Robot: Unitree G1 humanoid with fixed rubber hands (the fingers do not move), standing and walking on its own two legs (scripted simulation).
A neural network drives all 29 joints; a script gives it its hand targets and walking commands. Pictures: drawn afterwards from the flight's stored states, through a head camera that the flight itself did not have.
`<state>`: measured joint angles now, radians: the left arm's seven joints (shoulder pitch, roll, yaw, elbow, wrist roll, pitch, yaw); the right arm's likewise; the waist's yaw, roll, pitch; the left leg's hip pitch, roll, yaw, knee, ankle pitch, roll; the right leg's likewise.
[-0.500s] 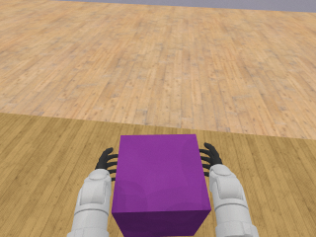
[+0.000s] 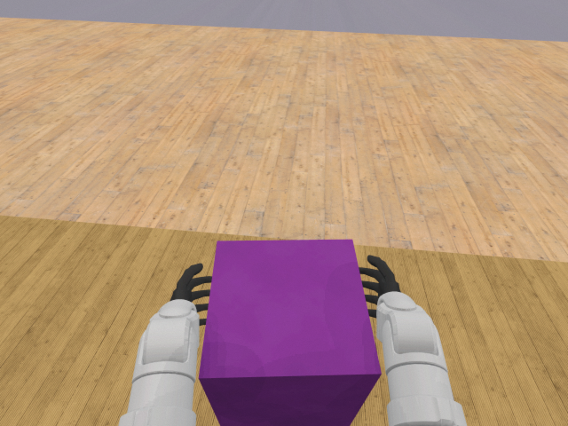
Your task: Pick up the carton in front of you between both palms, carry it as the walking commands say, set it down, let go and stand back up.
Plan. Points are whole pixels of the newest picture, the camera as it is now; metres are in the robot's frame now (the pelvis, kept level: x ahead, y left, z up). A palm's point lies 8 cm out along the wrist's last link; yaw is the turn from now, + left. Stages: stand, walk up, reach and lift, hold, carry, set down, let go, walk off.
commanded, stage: hold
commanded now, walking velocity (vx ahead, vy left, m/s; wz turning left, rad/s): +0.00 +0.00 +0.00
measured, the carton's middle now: (285, 337) +0.29 +0.00 -0.03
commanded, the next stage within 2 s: carry in 0.60 s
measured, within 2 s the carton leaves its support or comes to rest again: neither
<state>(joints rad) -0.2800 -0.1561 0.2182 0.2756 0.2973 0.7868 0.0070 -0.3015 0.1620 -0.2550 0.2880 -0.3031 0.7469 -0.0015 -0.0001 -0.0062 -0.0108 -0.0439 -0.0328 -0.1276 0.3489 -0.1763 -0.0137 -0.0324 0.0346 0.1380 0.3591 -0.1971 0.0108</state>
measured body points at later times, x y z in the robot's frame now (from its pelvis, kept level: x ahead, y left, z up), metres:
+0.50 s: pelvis +0.00 +0.00 +0.00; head -0.05 +0.00 +0.45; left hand +0.30 +0.15 +0.04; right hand +0.31 -0.15 +0.05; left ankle +0.02 +0.13 -0.75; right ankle +0.01 -0.13 -0.75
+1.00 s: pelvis +0.10 -0.01 -0.01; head +0.08 -0.01 +0.44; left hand +0.39 +0.13 +0.07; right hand +0.39 -0.17 +0.07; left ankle +0.12 +0.09 -0.74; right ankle +0.01 -0.14 -0.75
